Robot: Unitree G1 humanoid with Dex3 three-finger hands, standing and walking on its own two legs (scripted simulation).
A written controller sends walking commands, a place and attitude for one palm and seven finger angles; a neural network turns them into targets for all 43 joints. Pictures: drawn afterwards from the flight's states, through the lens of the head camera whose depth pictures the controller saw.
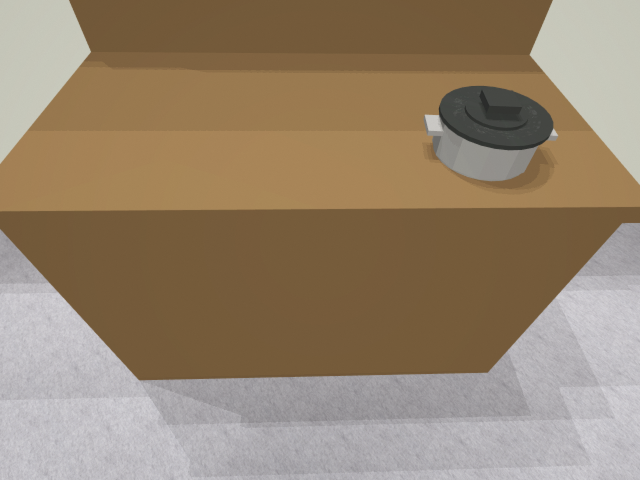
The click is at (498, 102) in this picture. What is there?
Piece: lid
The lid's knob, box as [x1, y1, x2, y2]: [479, 89, 521, 113]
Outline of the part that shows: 481,90 479,96 486,112 519,112 521,106 512,90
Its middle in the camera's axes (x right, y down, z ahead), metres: +0.31 -0.23 +0.66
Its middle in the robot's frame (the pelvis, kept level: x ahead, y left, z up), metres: +0.68 -0.27 +0.13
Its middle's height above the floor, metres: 0.91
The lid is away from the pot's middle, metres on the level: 0.00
